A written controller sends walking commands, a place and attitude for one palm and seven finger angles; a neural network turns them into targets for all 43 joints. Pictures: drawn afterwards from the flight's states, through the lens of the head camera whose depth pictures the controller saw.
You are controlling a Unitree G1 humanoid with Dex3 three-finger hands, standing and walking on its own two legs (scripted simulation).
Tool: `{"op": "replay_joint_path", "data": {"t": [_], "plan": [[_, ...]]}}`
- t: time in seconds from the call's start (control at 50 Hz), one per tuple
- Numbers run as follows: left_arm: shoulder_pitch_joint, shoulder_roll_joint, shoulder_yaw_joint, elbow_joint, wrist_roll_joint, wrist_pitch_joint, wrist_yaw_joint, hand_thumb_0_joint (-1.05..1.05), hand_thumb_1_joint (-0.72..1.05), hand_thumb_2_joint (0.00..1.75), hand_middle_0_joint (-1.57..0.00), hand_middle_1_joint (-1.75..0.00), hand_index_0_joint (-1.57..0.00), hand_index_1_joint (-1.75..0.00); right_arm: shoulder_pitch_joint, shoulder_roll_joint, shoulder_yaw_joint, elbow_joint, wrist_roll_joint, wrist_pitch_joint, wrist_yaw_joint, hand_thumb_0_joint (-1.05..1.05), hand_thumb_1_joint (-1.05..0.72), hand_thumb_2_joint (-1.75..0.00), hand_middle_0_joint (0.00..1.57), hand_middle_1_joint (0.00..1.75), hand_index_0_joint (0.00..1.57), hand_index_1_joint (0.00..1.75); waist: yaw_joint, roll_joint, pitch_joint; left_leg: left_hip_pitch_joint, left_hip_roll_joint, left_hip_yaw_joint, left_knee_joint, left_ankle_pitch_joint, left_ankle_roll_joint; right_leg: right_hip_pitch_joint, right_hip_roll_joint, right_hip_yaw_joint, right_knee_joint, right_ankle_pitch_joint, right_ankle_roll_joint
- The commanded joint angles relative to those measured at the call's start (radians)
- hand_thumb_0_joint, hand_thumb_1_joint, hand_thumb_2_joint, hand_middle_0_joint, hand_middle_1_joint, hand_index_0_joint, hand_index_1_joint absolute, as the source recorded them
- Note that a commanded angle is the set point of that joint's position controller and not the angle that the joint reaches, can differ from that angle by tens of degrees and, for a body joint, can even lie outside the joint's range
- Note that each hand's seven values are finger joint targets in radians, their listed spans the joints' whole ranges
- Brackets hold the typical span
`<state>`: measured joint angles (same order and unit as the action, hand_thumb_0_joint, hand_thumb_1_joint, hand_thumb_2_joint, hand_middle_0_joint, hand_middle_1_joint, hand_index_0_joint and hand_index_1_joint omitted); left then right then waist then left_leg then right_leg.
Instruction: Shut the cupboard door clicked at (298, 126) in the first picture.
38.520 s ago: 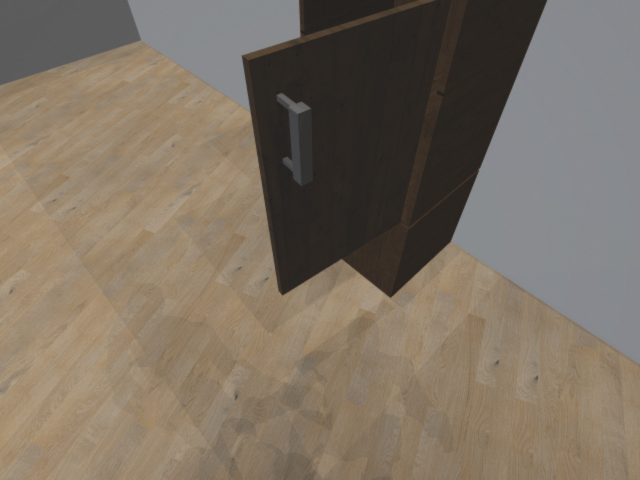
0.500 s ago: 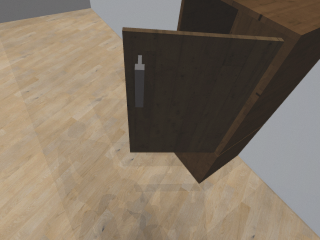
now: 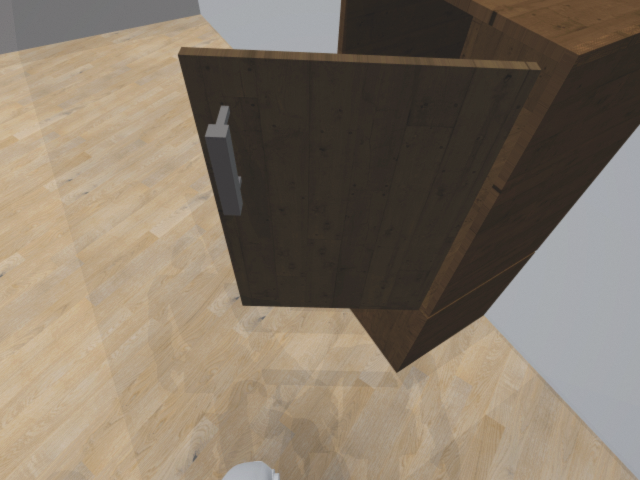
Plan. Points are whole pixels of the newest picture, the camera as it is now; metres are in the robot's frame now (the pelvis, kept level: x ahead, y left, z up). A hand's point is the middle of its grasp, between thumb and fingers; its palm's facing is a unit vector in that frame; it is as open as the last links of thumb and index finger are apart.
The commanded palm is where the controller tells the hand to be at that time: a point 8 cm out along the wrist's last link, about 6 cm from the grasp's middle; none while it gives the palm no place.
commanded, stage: shuffle to correct the standing spot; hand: left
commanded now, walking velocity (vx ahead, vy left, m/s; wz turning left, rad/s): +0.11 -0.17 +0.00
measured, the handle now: (228, 162) +0.48 +0.14 +0.12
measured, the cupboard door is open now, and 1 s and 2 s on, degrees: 58 58 58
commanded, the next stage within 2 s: come to a stop and stand still in 0.22 s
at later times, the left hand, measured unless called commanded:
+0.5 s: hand out of the picture +0.12 +0.10 -0.18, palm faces +0.00 -0.98 -0.19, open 7.4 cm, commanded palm none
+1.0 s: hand out of the picture +0.07 +0.16 -0.18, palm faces +0.06 -0.98 -0.20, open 7.4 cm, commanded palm none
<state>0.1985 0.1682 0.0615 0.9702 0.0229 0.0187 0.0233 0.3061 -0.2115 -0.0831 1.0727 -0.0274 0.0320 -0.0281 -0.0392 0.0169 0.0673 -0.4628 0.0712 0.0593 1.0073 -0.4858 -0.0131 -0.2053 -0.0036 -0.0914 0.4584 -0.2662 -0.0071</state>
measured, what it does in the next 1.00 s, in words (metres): steps on the spot: left foot, then right foot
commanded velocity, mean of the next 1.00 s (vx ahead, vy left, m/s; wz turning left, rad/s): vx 0.02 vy -0.01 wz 0.00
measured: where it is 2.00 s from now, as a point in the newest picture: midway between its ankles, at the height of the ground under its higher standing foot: outside the picture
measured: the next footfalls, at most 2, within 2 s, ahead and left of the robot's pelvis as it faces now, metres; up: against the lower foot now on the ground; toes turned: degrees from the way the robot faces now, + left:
left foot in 0.10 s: +0.08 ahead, +0.07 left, +0.00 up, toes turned +8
right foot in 0.50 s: +0.14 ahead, -0.25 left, +0.00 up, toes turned -7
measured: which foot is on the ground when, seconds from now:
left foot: up 0.00-0.08, down 0.10-0.50, up 0.52-0.86, down 0.88-1.00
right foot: down 0.00-0.12, up 0.14-0.48, down 0.50-0.88, up 0.90-1.00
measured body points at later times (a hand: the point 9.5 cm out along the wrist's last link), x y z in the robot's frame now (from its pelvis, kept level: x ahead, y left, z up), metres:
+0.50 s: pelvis +0.06 -0.08 +0.00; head +0.10 -0.07 +0.44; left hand +0.12 +0.15 -0.16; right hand +0.07 -0.32 -0.15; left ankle +0.05 +0.07 -0.74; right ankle +0.10 -0.24 -0.73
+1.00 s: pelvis +0.02 -0.04 +0.00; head +0.04 -0.01 +0.45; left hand +0.07 +0.21 -0.17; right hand +0.06 -0.28 -0.13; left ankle +0.02 +0.03 -0.74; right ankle +0.05 -0.21 -0.69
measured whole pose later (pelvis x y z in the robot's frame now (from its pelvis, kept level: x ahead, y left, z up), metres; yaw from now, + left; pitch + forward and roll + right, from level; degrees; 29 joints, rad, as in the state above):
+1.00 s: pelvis +0.02 -0.04 +0.00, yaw +0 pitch +0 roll -1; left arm 0.23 0.24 0.07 0.98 0.03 0.07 0.03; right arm 0.26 -0.14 -0.04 0.99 -0.03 0.02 0.00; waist 0.01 -0.07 0.03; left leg -0.23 -0.01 0.07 0.53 -0.30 0.06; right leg -0.45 -0.06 0.02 0.87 -0.37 0.04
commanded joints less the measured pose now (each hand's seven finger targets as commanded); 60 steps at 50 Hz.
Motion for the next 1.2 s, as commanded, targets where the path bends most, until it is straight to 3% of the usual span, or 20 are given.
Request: {"op": "replay_joint_path", "data": {"t": [0.0, 0.06, 0.08, 0.1, 0.12, 0.24, 0.38, 0.44, 0.48, 0.5, 0.52, 0.58, 0.64, 0.76, 0.82, 0.84, 0.88, 0.98, 1.08, 1.18], "plan": [[0.012, 0.120, 0.012, -0.056, 0.012, -0.015, 0.001, 0.00, 0.90, 0.90, -0.20, -0.30, -0.20, -0.30, 0.044, 0.007, 0.012, -0.074, 0.002, -0.032, 0.002, 0.00, -0.90, -0.90, 0.20, 0.30, 0.20, 0.30, -0.008, -0.165, 0.000, 0.097, 0.011, 0.041, -0.219, 0.082, -0.008, -0.079, -0.212, 0.167, -0.128, 0.177, -0.189], [0.055, 0.091, 0.000, -0.049, -0.003, -0.004, -0.010, 0.00, 0.90, 0.90, -0.20, -0.30, -0.20, -0.30, 0.151, -0.039, 0.011, -0.037, -0.001, -0.056, -0.009, 0.00, -0.90, -0.90, 0.20, 0.30, 0.20, 0.30, -0.042, -0.032, -0.073, 0.413, 0.019, 0.026, -0.563, 0.326, -0.003, -0.153, -0.112, 0.109, 0.115, 0.114, -0.109], [0.084, 0.050, -0.008, -0.065, -0.009, -0.003, -0.020, 0.00, 0.90, 0.90, -0.20, -0.30, -0.20, -0.30, 0.212, -0.141, -0.008, -0.037, -0.013, -0.066, -0.016, 0.00, -0.90, -0.90, 0.20, 0.30, 0.20, 0.30, -0.065, 0.216, -0.108, 0.515, 0.249, -0.295, -0.659, 0.389, 0.077, -0.316, -0.015, 0.039, 0.333, -0.111, -0.036], [0.061, 0.065, -0.007, -0.089, -0.002, 0.001, -0.023, 0.00, 0.90, 0.90, -0.20, -0.30, -0.20, -0.30, 0.234, -0.219, -0.021, -0.043, -0.016, -0.060, -0.021, 0.00, -0.90, -0.90, 0.20, 0.30, 0.20, 0.30, -0.081, 0.263, -0.094, 0.482, 0.450, -0.542, -0.739, 0.435, 0.203, -0.418, 0.019, 0.069, 0.583, -0.359, -0.013], [0.023, 0.124, 0.011, -0.105, 0.009, 0.008, -0.027, 0.00, 0.90, 0.90, -0.20, -0.30, -0.20, -0.30, 0.181, -0.225, -0.022, -0.059, -0.013, -0.053, -0.020, 0.00, -0.90, -0.90, 0.20, 0.30, 0.20, 0.30, -0.066, 0.102, -0.034, 0.374, 0.467, -0.502, -0.756, 0.343, 0.254, -0.439, -0.041, 0.169, 0.687, -0.312, -0.018], [0.109, 0.089, 0.012, -0.039, 0.003, 0.031, -0.034, 0.00, 0.90, 0.90, -0.20, -0.30, -0.20, -0.30, 0.004, -0.124, 0.012, -0.090, 0.000, -0.075, -0.030, 0.00, -0.90, -0.90, 0.20, 0.30, 0.20, 0.30, 0.033, 0.086, -0.061, 0.322, 0.273, -0.103, -0.692, 0.741, 0.146, -0.378, -0.066, 0.164, 0.741, -0.032, 0.050], [0.051, 0.043, 0.000, -0.067, -0.005, 0.020, -0.031, 0.00, 0.90, 0.90, -0.20, -0.30, -0.20, -0.30, -0.031, -0.130, -0.012, -0.083, -0.005, -0.048, -0.011, 0.00, -0.90, -0.90, 0.20, 0.30, 0.20, 0.30, 0.010, 0.228, -0.034, 0.278, 0.198, 0.001, -0.632, 0.703, 0.118, -0.193, -0.058, 0.005, 0.273, -0.029, 0.067], [0.169, 0.081, 0.006, -0.025, -0.003, -0.018, -0.019, 0.00, 0.90, 0.90, -0.20, -0.30, -0.20, -0.30, -0.021, -0.123, -0.020, -0.080, 0.003, -0.034, 0.001, 0.00, -0.90, -0.90, 0.20, 0.30, 0.20, 0.30, 0.054, 0.138, -0.116, 0.266, 0.121, 0.016, -0.459, 0.547, 0.051, 0.030, -0.039, -0.020, -0.025, 0.171, 0.061], [0.199, 0.231, 0.028, -0.013, 0.009, -0.044, 0.008, 0.00, 0.90, 0.90, -0.20, -0.30, -0.20, -0.30, 0.012, 0.017, 0.005, -0.104, 0.021, -0.027, 0.010, 0.00, -0.90, -0.90, 0.20, 0.30, 0.20, 0.30, 0.056, -0.292, -0.145, 0.024, -0.036, 0.061, -0.239, -0.077, -0.029, 0.179, -0.350, 0.303, -0.066, 0.713, -0.045], [0.205, 0.236, 0.020, -0.023, 0.003, -0.040, 0.008, 0.00, 0.90, 0.90, -0.20, -0.30, -0.20, -0.30, -0.005, 0.000, 0.004, -0.116, 0.027, -0.007, 0.000, 0.00, -0.90, -0.90, 0.20, 0.30, 0.20, 0.30, 0.081, -0.257, -0.168, 0.086, -0.028, -0.032, -0.145, -0.166, -0.016, 0.093, -0.411, 0.311, -0.082, 0.743, -0.126], [0.160, 0.218, 0.015, -0.032, 0.008, -0.034, 0.011, 0.00, 0.90, 0.90, -0.20, -0.30, -0.20, -0.30, -0.011, 0.011, 0.002, -0.113, 0.023, 0.001, 0.003, 0.00, -0.90, -0.90, 0.20, 0.30, 0.20, 0.30, 0.058, -0.172, -0.100, 0.084, -0.028, -0.049, -0.094, -0.128, -0.012, 0.017, -0.388, 0.260, -0.088, 0.657, -0.142], [0.097, 0.196, 0.028, -0.044, 0.006, -0.029, 0.030, 0.00, 0.90, 0.90, -0.20, -0.30, -0.20, -0.30, -0.019, -0.044, -0.010, -0.096, 0.012, 0.019, 0.006, 0.00, -0.90, -0.90, 0.20, 0.30, 0.20, 0.30, 0.061, -0.331, -0.087, -0.035, -0.032, -0.076, 0.118, -0.058, -0.032, 0.063, -0.370, 0.303, -0.080, 0.662, -0.160], [0.073, 0.208, 0.039, -0.068, 0.007, -0.022, 0.035, 0.00, 0.90, 0.90, -0.20, -0.30, -0.20, -0.30, -0.038, -0.058, -0.011, -0.107, 0.010, 0.028, 0.023, 0.00, -0.90, -0.90, 0.20, 0.30, 0.20, 0.30, 0.064, -0.220, -0.105, -0.045, -0.043, -0.077, 0.159, 0.041, -0.046, 0.050, -0.351, 0.246, -0.084, 0.516, -0.152], [0.044, 0.238, 0.051, -0.096, 0.021, -0.007, 0.037, 0.00, 0.90, 0.90, -0.20, -0.30, -0.20, -0.30, -0.065, -0.031, -0.002, -0.145, 0.012, 0.019, 0.039, 0.00, -0.90, -0.90, 0.20, 0.30, 0.20, 0.30, 0.076, -0.217, -0.088, 0.085, -0.040, -0.042, -0.155, 0.027, -0.030, -0.052, -0.353, 0.276, -0.141, 0.092, -0.151], [-0.016, 0.222, 0.043, -0.113, 0.016, 0.007, 0.024, 0.00, 0.90, 0.90, -0.20, -0.30, -0.20, -0.30, 0.075, -0.012, 0.004, -0.099, 0.017, -0.007, 0.035, 0.00, -0.90, -0.90, 0.20, 0.30, 0.20, 0.30, 0.011, -0.222, -0.103, 0.346, -0.082, 0.025, -0.493, 0.179, -0.013, -0.193, -0.261, 0.220, -0.090, -0.097, -0.073], [-0.015, 0.184, 0.030, -0.117, 0.007, 0.014, 0.019, 0.00, 0.90, 0.90, -0.20, -0.30, -0.20, -0.30, 0.110, -0.033, 0.006, -0.087, 0.015, -0.016, 0.032, 0.00, -0.90, -0.90, 0.20, 0.30, 0.20, 0.30, -0.006, -0.115, -0.108, 0.414, -0.053, -0.016, -0.596, 0.182, -0.009, -0.253, -0.199, 0.164, 0.009, -0.177, -0.034], [-0.039, 0.076, 0.004, -0.140, -0.003, 0.025, 0.014, 0.00, 0.90, 0.90, -0.20, -0.30, -0.20, -0.30, 0.049, -0.161, -0.011, -0.130, -0.005, -0.020, 0.024, 0.00, -0.90, -0.90, 0.20, 0.30, 0.20, 0.30, -0.022, 0.341, 0.022, 0.131, 0.249, -0.438, -0.880, -0.123, 0.119, -0.343, -0.020, 0.054, 0.361, -0.298, 0.053], [0.053, 0.095, 0.009, -0.035, 0.006, 0.007, -0.013, 0.00, 0.90, 0.90, -0.20, -0.30, -0.20, -0.30, -0.034, -0.072, 0.030, -0.119, -0.003, -0.061, -0.005, 0.00, -0.90, -0.90, 0.20, 0.30, 0.20, 0.30, 0.046, 0.043, 0.023, 0.237, 0.171, -0.294, -0.861, 0.141, 0.103, -0.337, -0.042, 0.154, 0.555, -0.039, 0.041], [0.042, 0.089, 0.002, -0.019, 0.000, 0.004, -0.009, 0.00, 0.90, 0.90, -0.20, -0.30, -0.20, -0.30, 0.118, -0.059, 0.036, -0.050, 0.001, -0.073, -0.031, 0.00, -0.90, -0.90, 0.20, 0.30, 0.20, 0.30, -0.002, 0.057, -0.052, 0.482, 0.213, -0.237, -0.749, 0.728, 0.108, -0.383, -0.027, 0.157, 0.536, -0.071, 0.058], [0.036, 0.073, 0.001, -0.010, -0.005, 0.025, -0.006, 0.00, 0.90, 0.90, -0.20, -0.30, -0.20, -0.30, 0.164, -0.060, 0.037, -0.013, 0.001, -0.062, -0.045, 0.00, -0.90, -0.90, 0.20, 0.30, 0.20, 0.30, -0.006, 0.088, -0.079, 0.511, 0.232, -0.220, -0.701, 0.896, 0.137, -0.353, -0.027, 0.155, 0.524, -0.110, 0.058]]}}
